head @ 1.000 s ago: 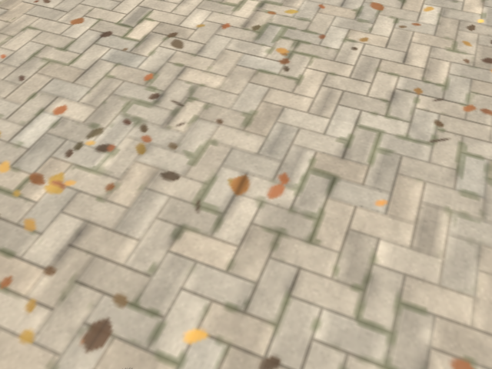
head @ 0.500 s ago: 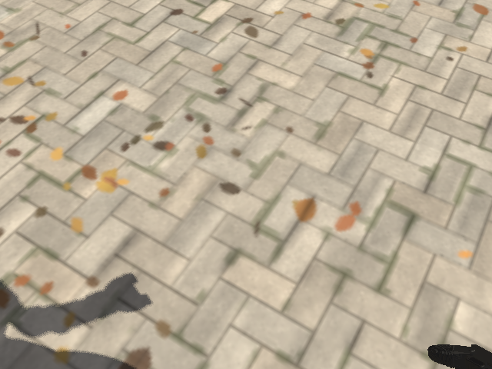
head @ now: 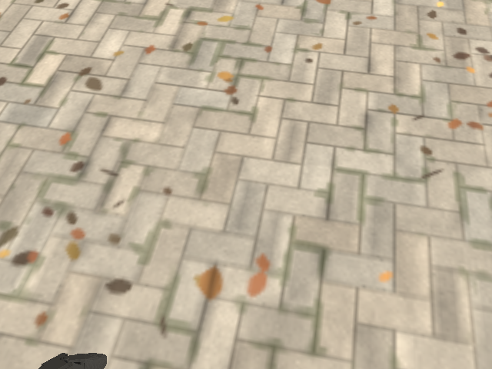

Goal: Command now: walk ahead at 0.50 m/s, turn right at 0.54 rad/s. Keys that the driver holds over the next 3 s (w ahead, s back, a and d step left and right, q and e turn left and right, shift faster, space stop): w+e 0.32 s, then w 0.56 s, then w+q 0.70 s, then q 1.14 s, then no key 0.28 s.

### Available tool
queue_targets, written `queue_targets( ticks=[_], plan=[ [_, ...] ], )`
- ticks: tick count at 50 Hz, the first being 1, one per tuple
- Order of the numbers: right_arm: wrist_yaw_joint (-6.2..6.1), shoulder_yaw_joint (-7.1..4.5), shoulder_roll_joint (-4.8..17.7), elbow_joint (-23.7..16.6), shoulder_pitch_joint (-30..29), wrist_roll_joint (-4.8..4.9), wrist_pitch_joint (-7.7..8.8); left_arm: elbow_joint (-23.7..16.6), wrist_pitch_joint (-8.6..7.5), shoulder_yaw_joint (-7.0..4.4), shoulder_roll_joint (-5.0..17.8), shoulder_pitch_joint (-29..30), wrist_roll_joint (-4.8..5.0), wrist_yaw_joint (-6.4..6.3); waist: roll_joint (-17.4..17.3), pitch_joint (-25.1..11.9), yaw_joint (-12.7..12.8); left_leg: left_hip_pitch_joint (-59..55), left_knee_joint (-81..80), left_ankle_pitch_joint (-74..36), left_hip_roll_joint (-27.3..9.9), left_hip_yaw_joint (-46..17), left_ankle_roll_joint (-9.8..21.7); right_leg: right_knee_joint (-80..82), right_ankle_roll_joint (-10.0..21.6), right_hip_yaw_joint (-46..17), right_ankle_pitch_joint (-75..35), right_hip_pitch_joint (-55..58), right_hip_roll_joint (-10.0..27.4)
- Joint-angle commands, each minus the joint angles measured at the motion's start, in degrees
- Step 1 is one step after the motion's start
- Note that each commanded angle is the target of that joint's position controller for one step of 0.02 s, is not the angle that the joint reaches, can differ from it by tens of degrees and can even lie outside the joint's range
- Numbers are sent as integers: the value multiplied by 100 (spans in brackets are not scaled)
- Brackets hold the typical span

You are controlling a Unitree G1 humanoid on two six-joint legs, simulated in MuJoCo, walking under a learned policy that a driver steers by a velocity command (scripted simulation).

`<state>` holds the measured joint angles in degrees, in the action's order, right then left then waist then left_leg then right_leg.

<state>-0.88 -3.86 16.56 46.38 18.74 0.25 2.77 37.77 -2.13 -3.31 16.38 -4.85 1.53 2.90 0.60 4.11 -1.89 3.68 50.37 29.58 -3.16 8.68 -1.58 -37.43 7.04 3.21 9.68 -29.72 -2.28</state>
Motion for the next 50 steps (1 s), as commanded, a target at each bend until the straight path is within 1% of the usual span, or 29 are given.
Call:
queue_targets(
  ticks=[1,2,3,5,7,12,15,18,20,21,22,23,24,25,26,27,28,30,33,35,38,42,44,45,46,47,48,49,50],
  plan=[
    [132,-64,816,-967,-630,241,510,-36,-115,-400,1208,-1837,-67,-99,431,-1958,999,4366,3102,-28,286,-1528,154,2065,1564,-4479,849,5142,2006],
    [109,-25,761,-1031,-774,215,577,-56,-159,-353,1048,-1485,-40,-104,47,-1327,734,4256,2553,-552,27,-1481,236,2066,1335,-3737,347,4266,1749],
    [66,-44,756,-967,-791,55,583,-119,-167,-293,854,-1088,-30,-113,-168,-920,465,3922,2021,-803,-159,-1433,200,2099,1168,-3158,-326,3424,1508],
    [68,-100,802,-928,-599,-67,461,-273,-177,-229,694,-767,-136,-160,32,-725,145,3243,1574,-1093,-300,-1446,78,2332,1125,-2657,-1147,2505,1239],
    [71,-60,638,-913,-553,-119,346,-226,-193,-251,783,-791,-95,-217,31,-607,67,3091,1073,-1243,-300,-1286,-115,2438,1130,-2287,-1665,1995,1132],
    [106,101,301,-1174,-1649,-105,317,-56,-107,-312,1005,-1147,-29,-366,298,-366,458,2589,-1170,-3105,98,-1079,-329,2337,660,-1634,-1132,1311,565],
    [176,68,431,-1284,-2069,8,372,66,-55,-326,1038,-1468,3,-381,413,-386,638,2300,-1837,-3460,296,-1182,-292,2137,534,-2020,-548,1506,711],
    [239,-25,655,-1243,-1937,26,442,135,-27,-300,919,-1542,-8,-406,579,-434,526,2233,-2148,-3081,228,-1343,-58,1649,407,-2478,-368,2146,1025],
    [232,-109,744,-1084,-1377,-6,492,152,-5,-274,818,-1467,-47,-395,683,-540,209,1553,-2392,-2803,270,-1151,214,1163,258,-2487,-916,2249,980],
    [202,-191,905,-980,-819,-73,524,130,-15,-192,595,-1491,-86,-368,556,-972,-59,619,-2406,-2740,61,-1273,449,314,84,-2234,-1227,2104,673],
    [174,-262,1240,-921,-35,-145,524,50,-30,-64,277,-1787,-199,-361,-267,-1837,-229,-923,-2242,-2592,-939,-2425,889,-1349,-149,-1805,-10,1283,239],
    [251,-381,1582,-589,439,-125,443,21,-91,1,100,-2550,38,-355,-2222,-2231,48,-2215,-3136,-852,-1906,-5206,1782,-3048,-512,-1247,2340,-632,-436],
    [283,-251,1017,-669,325,33,434,138,-102,-92,689,-2257,99,-374,-1334,-1684,-148,-1955,-3459,472,-1871,-5503,1660,-3652,-544,-1542,2192,-1300,-86],
    [258,-167,738,-698,24,39,403,19,-103,-157,921,-1526,68,-371,-767,-988,-267,-1313,-3489,208,-1660,-4601,1444,-3728,-540,-1408,1665,-1471,105],
    [250,-117,666,-734,-228,-30,371,-79,-110,-139,861,-1122,-20,-380,-367,-660,-193,-691,-3533,-564,-1411,-3914,1353,-3571,-549,-1196,1312,-1324,299],
    [239,-84,581,-691,-373,-62,353,-159,-145,-138,764,-916,-93,-361,-326,-415,-93,-260,-3627,-1220,-1215,-3469,1375,-3223,-556,-1129,1039,-1251,479],
    [221,-43,503,-669,-425,-101,362,-169,-161,-131,664,-944,-98,-329,-493,-409,40,2,-3727,-1701,-1042,-3120,1327,-2954,-556,-1060,857,-973,644],
    [210,-24,455,-576,-363,-46,381,-131,-154,-85,464,-1038,-81,-296,-663,-477,114,149,-3888,-2295,-897,-2697,1387,-2521,-612,-872,805,-769,719],
    [174,-88,728,-424,-218,27,367,-293,-162,18,256,-578,-137,-276,-529,-341,21,239,-4129,-2865,-936,-2268,1515,-1527,-738,-684,405,-887,807],
    [154,-107,838,-345,-144,44,321,-349,-197,68,174,-243,-131,-241,-497,-303,-88,272,-4197,-3001,-832,-1927,1434,-768,-766,-587,-244,-725,778],
    [148,-106,925,-186,100,88,263,-431,-241,86,178,244,-86,-179,-503,-222,-268,324,-4164,-3114,-738,-1578,1304,95,-791,-423,-992,-300,606],
    [136,-119,1003,33,391,133,160,-615,-278,49,299,680,-38,-89,-545,-88,-297,-150,-3944,-3249,-1034,-1650,1183,614,-598,-428,-857,-192,499],
    [106,-149,1104,80,340,138,97,-587,-297,-12,440,478,-52,-67,-583,-200,-74,-369,-3584,-3920,-1107,-1611,1065,838,-425,-345,-554,243,394],
    [93,-141,1105,84,282,156,71,-466,-305,-95,571,28,-86,-89,-528,-451,220,-250,-3013,-4699,-953,-1486,953,1060,-299,-242,-568,1030,268],
    [87,-82,978,64,282,124,66,-239,-300,-235,831,-798,-119,-143,-411,-988,618,174,-2012,-4925,-661,-1304,796,1078,-130,-297,-631,2299,326],
    [82,72,610,-135,244,-46,91,-89,-273,-359,1300,-1882,-206,-222,340,-1916,1012,1379,-154,-3206,-264,-1070,559,891,254,-1595,-766,4032,1549],
    [92,217,90,-182,950,41,183,-17,-227,-386,1534,-1992,-214,-194,1751,-2533,647,3269,1519,313,556,-1132,295,1570,976,-3970,574,5283,2641],
    [103,52,755,-107,560,169,227,-33,-230,-253,973,-1927,-161,-188,988,-2019,869,3820,2117,295,292,-1691,321,1908,786,-4020,1344,4812,2472],
    [119,-29,934,-254,112,251,247,-19,-250,-178,790,-1588,-130,-195,768,-1267,782,4040,2127,-264,73,-1619,364,2043,590,-3176,1158,4126,2308]
  ],
)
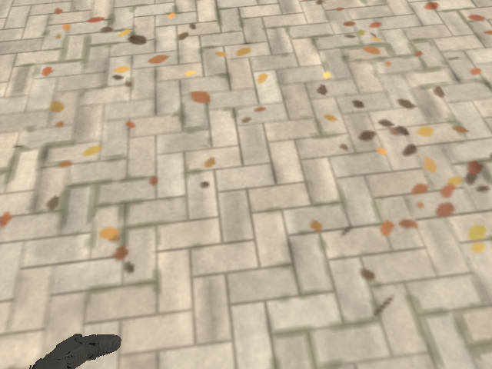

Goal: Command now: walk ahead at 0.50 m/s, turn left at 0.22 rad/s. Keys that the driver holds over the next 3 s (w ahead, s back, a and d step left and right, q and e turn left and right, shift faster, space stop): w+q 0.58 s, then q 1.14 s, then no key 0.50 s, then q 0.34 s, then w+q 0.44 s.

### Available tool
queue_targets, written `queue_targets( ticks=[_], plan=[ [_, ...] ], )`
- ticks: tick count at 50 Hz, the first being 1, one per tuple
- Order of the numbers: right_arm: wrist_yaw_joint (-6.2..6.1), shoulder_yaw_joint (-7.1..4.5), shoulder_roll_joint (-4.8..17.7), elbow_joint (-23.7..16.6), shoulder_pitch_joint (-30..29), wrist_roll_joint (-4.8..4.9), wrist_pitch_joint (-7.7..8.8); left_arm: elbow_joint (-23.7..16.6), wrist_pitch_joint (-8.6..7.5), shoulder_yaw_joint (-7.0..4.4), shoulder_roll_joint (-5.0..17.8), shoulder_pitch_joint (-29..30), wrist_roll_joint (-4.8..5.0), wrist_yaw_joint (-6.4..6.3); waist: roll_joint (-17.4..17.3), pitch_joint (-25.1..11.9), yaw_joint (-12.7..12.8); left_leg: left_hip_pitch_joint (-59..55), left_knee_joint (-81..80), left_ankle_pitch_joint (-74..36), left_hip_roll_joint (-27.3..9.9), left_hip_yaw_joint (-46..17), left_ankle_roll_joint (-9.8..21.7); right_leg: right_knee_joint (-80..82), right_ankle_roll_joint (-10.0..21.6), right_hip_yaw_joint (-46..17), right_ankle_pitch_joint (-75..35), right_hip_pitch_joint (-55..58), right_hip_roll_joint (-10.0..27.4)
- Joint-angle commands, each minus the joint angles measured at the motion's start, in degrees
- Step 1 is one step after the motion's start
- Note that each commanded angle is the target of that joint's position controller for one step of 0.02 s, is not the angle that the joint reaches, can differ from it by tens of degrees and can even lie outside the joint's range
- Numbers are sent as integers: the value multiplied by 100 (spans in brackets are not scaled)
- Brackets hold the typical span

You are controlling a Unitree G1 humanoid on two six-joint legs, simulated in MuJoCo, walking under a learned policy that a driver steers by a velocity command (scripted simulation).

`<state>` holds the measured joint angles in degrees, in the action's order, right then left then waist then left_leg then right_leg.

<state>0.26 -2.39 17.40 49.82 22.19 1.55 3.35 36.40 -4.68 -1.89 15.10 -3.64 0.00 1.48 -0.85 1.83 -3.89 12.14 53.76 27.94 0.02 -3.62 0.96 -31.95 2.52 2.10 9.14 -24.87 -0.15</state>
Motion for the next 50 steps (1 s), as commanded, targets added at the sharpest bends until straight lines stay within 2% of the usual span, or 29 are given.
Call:
queue_targets(
  ticks=[1,2,4,6,9,13,18,21,22,23,24,25,26,27,28,29,30,32,35,37,40,42,44,45,46,47,48,49,50],
  plan=[
    [-15,-173,771,-617,-431,80,173,116,-20,-272,787,-1342,-1,-39,605,-683,789,2987,1597,-578,-468,-276,71,1670,935,-2475,683,2965,1847],
    [-24,-197,702,-611,-493,8,131,131,-53,-239,628,-1076,-29,-19,582,-408,634,2821,1358,-913,-603,-274,26,1868,886,-2007,253,2475,1644],
    [-21,-190,476,-521,-262,28,-8,212,-157,-238,509,-849,-77,-15,706,-310,386,2321,1222,-1301,-739,-285,-56,2202,841,-1359,-325,1911,1447],
    [-28,-187,334,-549,-323,23,-109,344,-234,-274,564,-817,-78,-34,560,-155,303,2410,1090,-1577,-750,-317,-133,2378,863,-874,-875,1705,1436],
    [-15,-186,273,-700,-698,-12,-132,536,-243,-322,678,-935,-111,-100,396,17,361,2797,409,-2312,-721,-415,-209,2482,853,-324,-1345,1849,1405],
    [128,-114,139,-922,-1384,-37,-77,693,-177,-357,858,-1062,-69,-178,287,211,604,2640,-886,-3233,-644,13,-142,2573,692,353,-1491,2014,1303],
    [307,-58,77,-1398,-2211,-30,-69,983,31,-424,1042,-1562,44,-218,221,438,873,2972,-1677,-2820,-525,440,116,2200,613,694,-2151,3019,1603],
    [378,-162,274,-1542,-2025,-24,-102,971,170,-478,1254,-1459,89,-278,509,71,578,2245,-1762,-2000,-81,905,416,1291,438,938,-4541,3336,1638],
    [371,-249,423,-1488,-1626,-19,-125,947,220,-497,1328,-1403,99,-310,617,-205,321,1690,-1731,-1723,140,1040,549,641,377,996,-5345,3320,1612],
    [328,-396,672,-1335,-897,-6,-139,921,258,-498,1366,-1312,117,-337,588,-597,-109,657,-1976,-1807,351,1059,737,-374,254,1087,-5458,2988,1489],
    [222,-594,1046,-1101,70,-8,-183,853,232,-453,1294,-1261,98,-363,287,-1076,-609,-1036,-2337,-2067,224,522,1003,-1872,23,1113,-4312,1883,1257],
    [127,-723,1714,-1064,178,29,-190,561,89,-190,445,-1806,-131,-260,-1255,-1524,-46,-3236,-2458,-1640,-1330,-2404,1998,-4033,-378,915,1049,-876,227],
    [137,-612,1436,-1266,243,-17,-104,456,-164,-156,618,-1439,5,-172,-865,-2425,-246,-3791,-3458,-937,-1979,-4540,2542,-4996,-390,-529,2533,-1753,-299],
    [150,-504,1072,-1230,93,-76,-34,261,-311,-252,962,-787,235,-103,-496,-1706,-415,-3361,-3667,-1187,-1801,-3717,2170,-4922,-244,-836,2043,-2260,64],
    [148,-457,900,-1242,-219,-58,13,186,-385,-214,903,-646,239,-107,-144,-1108,-172,-2522,-3674,-1594,-1551,-2968,1942,-4398,-154,-793,1548,-2157,312],
    [146,-401,721,-1295,-618,-46,26,250,-393,-234,891,-646,92,-148,128,-676,109,-1667,-3730,-2236,-1304,-2398,1768,-3840,-190,-745,1297,-1834,499],
    [118,-345,579,-1415,-929,-121,38,284,-332,-291,984,-731,-8,-170,1,-477,325,-1035,-3797,-3215,-1159,-2007,1708,-3560,-264,-750,1131,-1398,605],
    [64,-363,655,-1495,-1119,-149,27,285,-176,-305,917,-907,-88,-185,0,-371,546,-317,-3822,-4697,-1015,-1561,1693,-3166,-487,-637,1095,-924,584],
    [-64,-450,929,-1396,-1029,-123,-44,192,-41,-196,595,-653,-123,-233,-99,-349,526,386,-3653,-5669,-609,-845,1470,-1972,-735,-373,422,-540,284],
    [-145,-468,946,-1339,-923,-54,-168,138,-21,-143,499,-339,-107,-213,-326,-551,373,542,-3451,-5342,-314,-632,1167,-1112,-763,-313,-502,-108,19],
    [-211,-463,916,-1251,-686,-24,-321,9,9,-158,590,111,-21,-141,-490,-699,171,317,-3180,-4377,-354,-1033,926,-292,-739,-456,-1054,114,-211],
    [-239,-450,848,-1260,-698,-36,-371,-21,6,-228,759,132,-26,-119,-553,-709,222,13,-2848,-3888,-466,-1508,847,69,-653,-684,-843,155,-218],
    [-265,-426,757,-1360,-946,-46,-381,31,-53,-304,876,-143,-59,-111,-664,-684,450,-139,-2364,-3525,-438,-1862,708,512,-467,-743,-874,426,-144],
    [-260,-382,615,-1424,-1017,-52,-369,72,-101,-335,942,-376,-114,-135,-574,-787,584,-40,-1882,-3170,-177,-1798,519,930,-297,-746,-1573,954,75],
    [-251,-271,283,-1546,-885,-151,-339,42,-108,-388,1257,-690,-221,-198,189,-1354,591,516,-577,-1713,268,-1312,231,789,108,-1612,-3244,2125,1148],
    [-230,-209,103,-1511,212,-110,-324,27,-6,-381,1381,-726,-368,-221,1613,-1885,89,1808,761,1569,987,-830,-99,748,1265,-3414,-4547,3403,2547],
    [-197,-320,730,-1332,549,-62,-364,31,91,-389,1163,-665,-142,-214,1488,-2022,72,2162,1590,1289,458,-733,-308,908,1581,-4056,-3071,3208,2803],
    [-219,-442,1083,-1286,-2,-6,-466,-101,151,-284,775,-459,-94,-240,921,-1441,304,2350,1940,812,244,-580,-460,967,1322,-3183,-2166,2767,2313],
    [-263,-472,1087,-1317,-353,-10,-578,-113,231,-234,656,-290,-123,-253,610,-1132,340,2387,1970,415,124,-421,-535,1085,1069,-2543,-1424,2294,1933]
  ],
)
Over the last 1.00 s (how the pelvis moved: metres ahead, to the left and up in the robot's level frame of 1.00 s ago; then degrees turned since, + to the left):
0.55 -0.09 0.02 -16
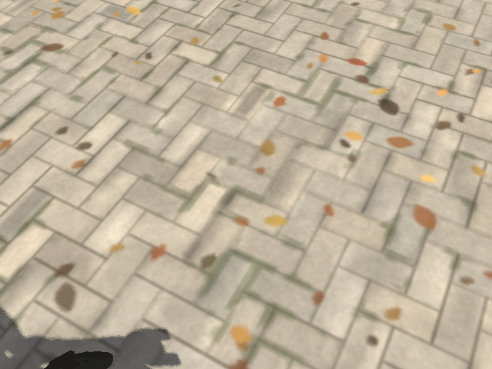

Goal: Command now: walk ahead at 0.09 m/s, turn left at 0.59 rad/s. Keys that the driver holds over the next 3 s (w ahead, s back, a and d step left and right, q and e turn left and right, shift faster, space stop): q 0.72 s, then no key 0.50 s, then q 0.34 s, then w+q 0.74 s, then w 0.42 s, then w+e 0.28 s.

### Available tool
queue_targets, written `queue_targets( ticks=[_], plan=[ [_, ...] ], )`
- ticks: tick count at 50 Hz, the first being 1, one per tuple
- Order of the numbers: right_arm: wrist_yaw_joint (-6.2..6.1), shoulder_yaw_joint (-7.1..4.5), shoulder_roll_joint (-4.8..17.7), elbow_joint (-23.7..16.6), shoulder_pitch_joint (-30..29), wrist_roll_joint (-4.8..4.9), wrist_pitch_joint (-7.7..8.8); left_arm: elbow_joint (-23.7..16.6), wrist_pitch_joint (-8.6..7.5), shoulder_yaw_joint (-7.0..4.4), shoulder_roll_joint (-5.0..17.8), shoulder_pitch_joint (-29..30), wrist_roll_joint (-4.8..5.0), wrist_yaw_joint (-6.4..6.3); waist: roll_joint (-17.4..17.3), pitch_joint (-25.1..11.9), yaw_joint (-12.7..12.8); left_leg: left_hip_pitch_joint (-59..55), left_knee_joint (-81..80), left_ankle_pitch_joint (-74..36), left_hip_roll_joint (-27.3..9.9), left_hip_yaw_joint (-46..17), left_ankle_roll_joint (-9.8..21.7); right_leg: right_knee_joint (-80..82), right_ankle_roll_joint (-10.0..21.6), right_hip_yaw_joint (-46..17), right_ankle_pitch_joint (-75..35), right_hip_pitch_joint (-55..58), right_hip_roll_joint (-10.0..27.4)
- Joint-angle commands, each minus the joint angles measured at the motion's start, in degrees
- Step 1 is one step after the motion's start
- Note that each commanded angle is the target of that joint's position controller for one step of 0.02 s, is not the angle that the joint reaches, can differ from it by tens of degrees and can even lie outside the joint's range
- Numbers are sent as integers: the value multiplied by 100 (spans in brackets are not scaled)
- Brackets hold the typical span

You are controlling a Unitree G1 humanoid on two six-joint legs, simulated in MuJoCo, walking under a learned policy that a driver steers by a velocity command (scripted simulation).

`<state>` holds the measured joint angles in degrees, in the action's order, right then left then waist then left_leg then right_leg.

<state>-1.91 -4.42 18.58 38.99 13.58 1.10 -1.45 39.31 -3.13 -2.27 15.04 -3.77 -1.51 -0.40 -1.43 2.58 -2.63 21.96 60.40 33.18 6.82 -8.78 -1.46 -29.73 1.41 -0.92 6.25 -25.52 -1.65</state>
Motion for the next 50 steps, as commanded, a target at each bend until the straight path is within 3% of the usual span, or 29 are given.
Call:
queue_targets(
  ticks=[1,3,6,9,13,16,17,18,19,20,21,22,23,24,26,29,34,37,39,40,41,42,43,44,45,46,48,50],
  plan=[
    [-79,-276,920,-304,329,14,-189,-418,137,-174,648,-91,40,-81,669,-901,207,1367,1273,-358,-664,159,-343,1026,1101,-1866,-668,1883,1872],
    [-62,-205,590,-379,320,23,-257,-368,196,-207,777,38,-19,-125,902,-601,130,922,869,-736,-704,478,-362,1342,1031,-1084,-517,1177,1485],
    [-46,-132,364,-498,167,-13,-219,-266,225,-252,813,-79,2,-167,989,-786,245,788,130,-862,-835,652,-367,1403,1233,-721,-887,1472,1622],
    [29,-86,324,-606,-43,-35,-198,-225,270,-320,961,-5,48,-162,959,-941,312,390,-655,-1103,-1006,750,-271,1426,1292,-475,-859,1532,1803],
    [146,-115,433,-655,-87,-29,-219,-123,332,-385,1125,-12,127,-101,1038,-864,321,-97,-1553,-1244,-969,1006,-65,1361,1187,-225,-518,1525,1926],
    [210,-185,465,-504,303,-49,-217,8,381,-395,1106,-21,265,-95,901,-853,65,-964,-2944,-1972,-737,1237,309,775,723,135,-134,1274,1807],
    [180,-259,647,-452,492,-73,-214,148,402,-365,920,-288,272,-77,461,-723,45,-1438,-3567,-2459,-840,811,560,144,277,467,471,779,1549],
    [68,-407,1298,-549,578,-88,-205,43,404,-262,538,-425,46,-25,-1323,-625,256,-2113,-4013,-4027,-2289,-1239,1186,-1644,-389,1141,2225,-626,753],
    [91,-424,1550,-735,401,-262,-104,-263,363,-317,716,198,14,-90,-1520,-528,-27,-1492,-4271,-4125,-2919,-2253,2137,-2794,-542,341,3184,-1392,129],
    [116,-360,1295,-726,233,-330,21,-274,360,-379,882,420,89,-123,-954,-527,-50,-1341,-4365,-3668,-2631,-1847,2028,-3354,-456,-112,2821,-1395,249],
    [107,-312,1127,-717,-69,-257,102,-201,376,-415,909,256,144,-146,-789,-456,160,-1291,-4302,-3418,-2307,-1410,1676,-3418,-389,-227,2268,-1409,318],
    [86,-263,937,-749,-306,-148,118,-39,394,-441,899,67,108,-194,-583,-525,261,-1352,-4218,-3286,-2076,-1167,1413,-3397,-411,-269,1923,-1371,364],
    [58,-210,833,-770,-435,-82,112,1,402,-457,920,-27,63,-215,-653,-555,311,-1307,-4158,-3619,-1972,-1028,1352,-3483,-475,-249,1669,-1272,328],
    [29,-164,752,-784,-417,-87,98,3,387,-456,881,-67,74,-197,-686,-661,345,-1266,-4107,-3939,-1871,-947,1359,-3614,-527,-233,1514,-1083,258],
    [-10,-149,720,-781,-321,-112,79,-8,359,-429,793,-93,138,-165,-629,-799,328,-1451,-4024,-4175,-1775,-896,1390,-3382,-592,-239,1319,-994,179],
    [-54,-200,830,-756,-170,-78,33,-91,329,-357,657,146,156,-132,-670,-761,185,-1700,-3905,-3974,-1716,-1093,1388,-2345,-655,-301,1257,-910,118],
    [-3,-261,962,-829,-263,-84,-52,-117,265,-343,710,145,208,-22,-815,-737,112,-1350,-3794,-3765,-1698,-1692,1481,-1280,-597,-369,1543,-106,-48],
    [37,-256,928,-861,-429,-36,-87,-89,203,-361,763,-73,227,50,-852,-825,179,-1439,-3604,-4088,-1641,-2008,1418,-602,-497,-368,1505,290,-79],
    [14,-207,809,-878,-607,39,-113,20,156,-365,724,-409,194,97,-777,-905,396,-1255,-3331,-3937,-1402,-1895,1141,624,-341,-218,502,1049,-20],
    [-5,-163,656,-843,-447,21,-107,30,147,-394,852,-490,122,87,-527,-950,358,-886,-3102,-3197,-1170,-1701,856,955,-173,-463,-199,1625,375],
    [3,-70,332,-801,-119,-118,-88,-76,172,-425,1167,-455,14,58,691,-1062,131,-235,-2007,-1464,-518,-927,490,1137,253,-1564,-1164,2189,1497],
    [-20,-154,576,-939,-207,-80,-37,-6,182,-442,1345,-402,-111,68,1767,-646,67,669,-1197,427,111,-217,169,1228,1355,-2729,-1861,1813,2319],
    [-46,-278,982,-816,-153,-141,-4,-118,148,-390,1111,-253,-43,53,1281,-575,176,730,-91,437,-186,-315,-60,1292,1682,-2744,-1569,1617,2458],
    [-36,-347,1086,-691,-170,-84,-15,-135,144,-348,964,-87,21,22,995,-470,138,791,377,84,-202,-313,-138,1230,1467,-2258,-1294,1569,2112],
    [-58,-330,912,-549,-91,-79,-65,-146,151,-319,895,52,86,1,815,-412,72,817,501,-198,-221,-314,-236,1159,1197,-1832,-976,1594,1762],
    [-67,-293,771,-524,-100,-98,-107,-131,150,-276,794,100,162,-13,844,-343,110,905,542,-440,-238,-353,-321,1101,1120,-1656,-1083,1676,1650],
    [-37,-172,413,-501,-158,-67,-117,-49,190,-205,655,8,148,-34,910,-386,145,594,8,-678,-290,-104,-425,1060,1067,-1165,-1392,1694,1348],
    [-10,-53,173,-549,-348,-84,-86,8,240,-203,675,-62,132,-41,1097,-531,257,198,-1097,-741,-551,299,-471,954,1017,-924,-1526,1892,1219]
  ],
)
Over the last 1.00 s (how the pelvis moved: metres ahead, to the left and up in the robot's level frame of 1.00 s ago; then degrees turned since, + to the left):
0.49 0.09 0.00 35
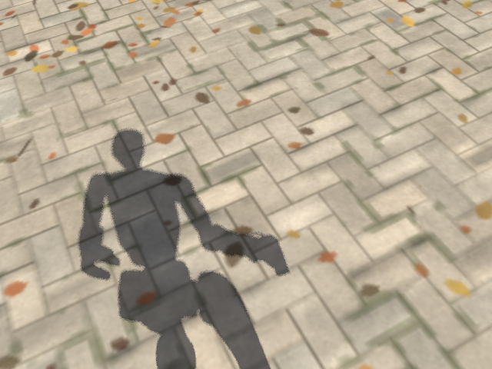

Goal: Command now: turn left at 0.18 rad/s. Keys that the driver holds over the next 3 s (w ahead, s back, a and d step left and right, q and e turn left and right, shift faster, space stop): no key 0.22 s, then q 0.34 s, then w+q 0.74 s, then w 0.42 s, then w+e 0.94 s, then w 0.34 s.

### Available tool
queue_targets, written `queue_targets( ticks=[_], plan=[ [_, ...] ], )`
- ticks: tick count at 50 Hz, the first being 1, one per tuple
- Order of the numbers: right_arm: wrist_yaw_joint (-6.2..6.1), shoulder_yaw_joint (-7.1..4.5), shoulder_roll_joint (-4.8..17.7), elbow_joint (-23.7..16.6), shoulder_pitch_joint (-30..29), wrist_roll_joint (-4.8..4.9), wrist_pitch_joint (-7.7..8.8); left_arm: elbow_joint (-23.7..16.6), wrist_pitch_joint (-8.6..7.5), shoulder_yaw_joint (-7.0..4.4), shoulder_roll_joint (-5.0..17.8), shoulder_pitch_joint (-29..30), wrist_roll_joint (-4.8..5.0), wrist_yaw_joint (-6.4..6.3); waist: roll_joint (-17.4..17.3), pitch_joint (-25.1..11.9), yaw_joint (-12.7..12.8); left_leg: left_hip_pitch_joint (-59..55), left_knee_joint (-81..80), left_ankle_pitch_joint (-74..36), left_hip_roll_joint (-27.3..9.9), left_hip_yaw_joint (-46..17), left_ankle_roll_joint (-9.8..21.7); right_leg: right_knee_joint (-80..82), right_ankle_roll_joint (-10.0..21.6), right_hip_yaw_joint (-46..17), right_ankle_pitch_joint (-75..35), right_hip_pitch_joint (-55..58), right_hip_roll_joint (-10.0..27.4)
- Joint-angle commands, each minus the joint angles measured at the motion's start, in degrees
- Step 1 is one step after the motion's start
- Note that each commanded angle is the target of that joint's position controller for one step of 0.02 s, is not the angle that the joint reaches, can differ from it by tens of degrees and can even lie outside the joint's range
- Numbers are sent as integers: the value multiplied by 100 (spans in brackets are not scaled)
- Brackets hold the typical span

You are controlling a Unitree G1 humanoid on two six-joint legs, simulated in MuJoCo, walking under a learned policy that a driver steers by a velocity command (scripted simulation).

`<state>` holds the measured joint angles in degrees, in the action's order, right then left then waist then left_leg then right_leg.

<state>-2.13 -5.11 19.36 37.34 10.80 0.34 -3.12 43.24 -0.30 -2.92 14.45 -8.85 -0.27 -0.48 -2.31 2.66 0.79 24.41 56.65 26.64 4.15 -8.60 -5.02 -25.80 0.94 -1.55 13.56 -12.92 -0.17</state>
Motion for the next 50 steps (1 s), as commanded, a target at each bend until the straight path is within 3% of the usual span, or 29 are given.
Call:
queue_targets(
  ticks=[1,3,4,6,7,8,9,10,13,17,22,25,26,27,28,29,30,31,34,37,39,40,41,42,43,44,45,47,50],
  plan=[
    [29,68,2,-404,-184,-16,98,-355,-9,-157,809,364,11,-31,1284,-579,15,-331,-1254,-50,-365,458,-113,525,1069,-834,-2312,629,1062],
    [46,47,118,-344,-175,40,121,-271,53,-193,990,124,39,-25,1349,-626,125,-728,-2125,-359,-339,657,-83,417,1119,-976,-2399,683,1149],
    [52,31,147,-238,1,44,129,-250,67,-175,994,145,78,-20,1285,-616,16,-1054,-2821,-914,-314,734,-8,327,1064,-969,-2379,610,1125],
    [42,21,318,-142,142,-46,147,-119,-5,-99,847,-131,110,7,967,-605,-38,-1997,-3883,-2261,-485,446,280,294,628,-924,-1948,164,1003],
    [-9,-24,643,-194,218,-97,142,-135,-100,-37,718,-190,-38,52,342,-821,64,-2529,-3593,-3608,-1078,-144,488,-12,266,-623,-1400,-188,758],
    [13,-25,672,-69,26,-140,135,-116,-163,19,466,-369,-84,81,-642,-879,381,-2002,-3255,-3148,-1186,-194,857,168,-69,-122,-246,38,318],
    [84,45,297,-165,-125,-132,164,-71,-163,12,666,-36,-132,76,-386,-738,104,-1704,-3337,-2372,-1018,-144,937,76,-286,-43,-203,226,263],
    [111,91,164,-101,-82,-177,195,-56,-151,-12,725,141,-102,77,-243,-581,26,-1572,-3394,-1986,-922,-104,854,40,-335,-14,-286,183,228],
    [103,41,439,-63,-60,-97,282,-35,-51,-54,795,163,-53,-36,-354,-191,32,-1150,-3427,-2183,-912,-279,834,-167,-314,84,-401,104,201],
    [66,-23,613,-179,-46,-20,265,-53,-11,-120,803,140,-37,-169,-523,-178,-27,-1029,-3462,-2484,-1114,-909,1183,-580,-373,243,-219,-85,83],
    [19,-92,687,-386,-117,15,198,-136,-25,-209,827,-10,-18,-116,-483,-435,7,-894,-3208,-2739,-1025,-1259,1349,-712,-246,230,-217,-33,36],
    [4,-80,534,-568,-225,63,152,-81,-11,-336,1084,-352,-30,-77,349,-600,143,-47,-2414,-2260,-540,-653,901,-222,81,-65,-583,740,567],
    [-1,-47,373,-641,-277,91,135,-24,18,-383,1252,-639,-55,-84,990,-623,251,462,-1629,-1688,-196,-96,628,269,471,-637,-739,1029,1205],
    [10,-49,307,-705,-210,81,119,-59,30,-389,1371,-578,-91,-112,1809,-603,235,893,-556,248,34,442,413,791,1186,-1600,-1436,1044,2235],
    [34,-142,511,-696,-164,28,111,-193,7,-316,1238,-419,-127,-161,1562,-573,210,1153,810,1132,-283,394,269,901,1623,-1882,-2043,910,2744],
    [73,-184,548,-623,-47,68,89,-287,-11,-288,1168,-236,-106,-208,1011,-576,85,1198,1270,826,-501,287,265,987,1532,-1577,-1335,789,2610],
    [110,-146,426,-595,40,114,50,-309,-30,-311,1214,-2,-31,-226,896,-408,-50,1220,957,353,-737,341,278,1141,1209,-1127,-43,685,2278],
    [144,-98,337,-627,-93,100,35,-291,-53,-345,1312,44,41,-240,1053,-216,24,1268,631,7,-799,535,269,1345,1020,-885,718,616,2084],
    [296,-20,199,-759,-314,75,76,-290,-61,-384,1425,-32,62,-237,1149,-189,145,505,-383,-186,-822,966,330,1544,781,-142,1197,322,1765],
    [373,-16,208,-711,-134,90,150,-237,-112,-437,1525,-96,176,-84,1049,-247,65,-411,-1552,-245,-701,1285,562,1432,765,238,1207,132,1783],
    [371,-54,205,-412,526,104,173,-200,-103,-407,1412,13,239,13,782,-286,-285,-1361,-2422,-883,-469,1640,738,912,651,523,1567,-298,1743],
    [326,-148,368,-152,1066,120,179,-170,-101,-325,1126,-80,183,51,418,-368,-440,-2033,-2610,-735,-228,1702,863,173,511,788,1687,-670,1518],
    [266,-303,725,25,1803,157,202,-239,-121,-185,717,35,59,112,-583,-407,-749,-2860,-3111,-367,-686,663,1197,-1786,190,1286,1559,-1546,1078],
    [257,-420,1611,-226,1974,96,350,-816,-228,-96,480,573,-40,105,-1905,-281,-710,-3240,-4286,928,-2198,-3037,2311,-3889,-188,924,2365,-3707,76],
    [341,-298,1232,-304,1757,45,556,-929,-388,-190,902,863,207,125,-902,-235,-764,-2936,-4888,1731,-2678,-3838,2754,-4526,-56,-168,2103,-4245,198],
    [339,-164,901,-302,1478,36,677,-914,-503,-233,1056,796,345,182,-822,135,-522,-2715,-4921,1605,-2590,-3363,2562,-4453,95,-291,1507,-4324,429],
    [325,-72,622,-331,1236,52,728,-733,-573,-260,1124,515,241,198,-583,261,-327,-2543,-4753,959,-2298,-2683,2297,-4230,127,-270,915,-4113,593],
    [243,-1,518,-412,856,4,690,-557,-628,-301,1149,386,-6,213,-444,206,-134,-2176,-4690,-452,-1760,-1629,1949,-3495,-2,-233,47,-3480,666],
    [110,-26,604,-332,1063,5,699,-548,-594,-216,844,657,-28,237,-168,53,-197,-2138,-4711,-1830,-1473,-934,1854,-2545,-275,-31,-876,-3099,383]
  ],
)
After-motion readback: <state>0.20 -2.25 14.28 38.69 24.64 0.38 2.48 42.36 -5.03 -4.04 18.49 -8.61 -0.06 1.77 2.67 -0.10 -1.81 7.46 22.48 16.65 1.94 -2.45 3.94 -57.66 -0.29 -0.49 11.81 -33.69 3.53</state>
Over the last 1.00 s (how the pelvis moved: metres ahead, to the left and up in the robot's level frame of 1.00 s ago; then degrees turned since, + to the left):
0.03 0.01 0.02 31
